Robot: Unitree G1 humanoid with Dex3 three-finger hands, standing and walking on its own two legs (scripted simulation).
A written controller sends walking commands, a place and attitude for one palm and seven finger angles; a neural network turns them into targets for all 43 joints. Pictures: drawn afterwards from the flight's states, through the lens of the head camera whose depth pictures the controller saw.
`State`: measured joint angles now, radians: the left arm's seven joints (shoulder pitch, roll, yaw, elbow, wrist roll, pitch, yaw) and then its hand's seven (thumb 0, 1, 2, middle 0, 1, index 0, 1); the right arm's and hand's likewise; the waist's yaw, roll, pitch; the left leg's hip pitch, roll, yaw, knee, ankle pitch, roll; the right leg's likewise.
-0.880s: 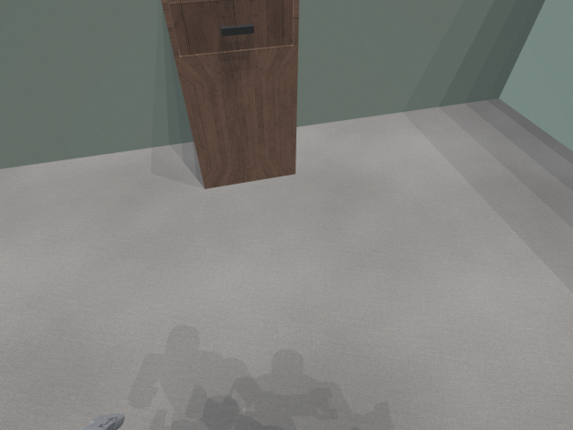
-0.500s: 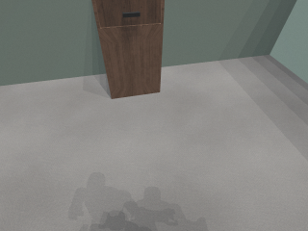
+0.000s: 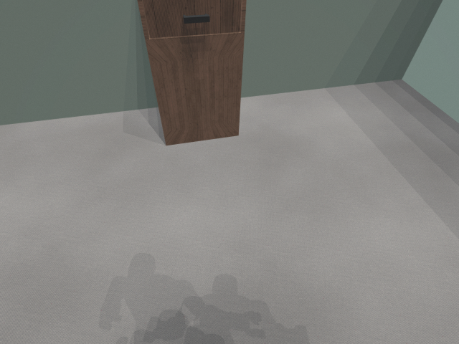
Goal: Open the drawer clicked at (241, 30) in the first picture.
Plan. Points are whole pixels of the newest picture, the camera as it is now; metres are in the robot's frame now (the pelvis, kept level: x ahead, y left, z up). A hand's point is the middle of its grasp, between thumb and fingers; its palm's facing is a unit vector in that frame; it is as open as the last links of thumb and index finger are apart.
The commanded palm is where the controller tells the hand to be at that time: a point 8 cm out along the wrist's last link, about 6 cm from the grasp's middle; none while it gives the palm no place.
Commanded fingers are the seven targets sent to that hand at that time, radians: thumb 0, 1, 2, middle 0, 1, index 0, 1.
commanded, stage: look at it before walking up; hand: left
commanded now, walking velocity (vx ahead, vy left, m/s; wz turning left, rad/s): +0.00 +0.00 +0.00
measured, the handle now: (196, 17) +1.46 +0.24 +0.01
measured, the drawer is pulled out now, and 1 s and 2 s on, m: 0.00 0.00 0.00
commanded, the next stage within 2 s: walk to a spot facing it in 0.56 s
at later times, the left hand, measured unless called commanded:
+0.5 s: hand out of the picture +0.08 +0.25 -0.15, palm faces -0.03 -0.94 -0.33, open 7.4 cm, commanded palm none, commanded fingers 0.00 0.90 0.90 -0.20 -0.30 -0.20 -0.30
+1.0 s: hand out of the picture +0.06 +0.20 -0.19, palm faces -0.07 -0.98 -0.17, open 7.4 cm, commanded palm none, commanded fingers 0.00 0.90 0.90 -0.20 -0.30 -0.20 -0.30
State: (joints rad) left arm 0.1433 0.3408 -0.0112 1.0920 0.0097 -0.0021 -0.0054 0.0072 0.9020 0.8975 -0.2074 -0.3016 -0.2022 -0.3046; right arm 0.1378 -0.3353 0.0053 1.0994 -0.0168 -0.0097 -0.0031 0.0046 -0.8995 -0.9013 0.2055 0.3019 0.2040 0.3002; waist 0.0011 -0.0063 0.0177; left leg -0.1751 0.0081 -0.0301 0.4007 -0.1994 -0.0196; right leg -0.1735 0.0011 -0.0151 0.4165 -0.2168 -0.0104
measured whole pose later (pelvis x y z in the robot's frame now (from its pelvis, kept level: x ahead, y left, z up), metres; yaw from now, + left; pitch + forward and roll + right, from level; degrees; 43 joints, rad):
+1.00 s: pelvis +0.06 +0.01 -0.02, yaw -6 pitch +0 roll +0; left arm 0.36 0.22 0.02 1.10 0.02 0.02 -0.03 0.01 0.90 0.90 -0.21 -0.30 -0.20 -0.30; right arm 0.31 -0.21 0.00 1.10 -0.03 -0.03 -0.01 0.00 -0.90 -0.90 0.20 0.30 0.20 0.30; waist 0.01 -0.04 -0.03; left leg -0.15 0.04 0.08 0.56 -0.41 -0.01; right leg -0.23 0.03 0.05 0.67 -0.41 -0.03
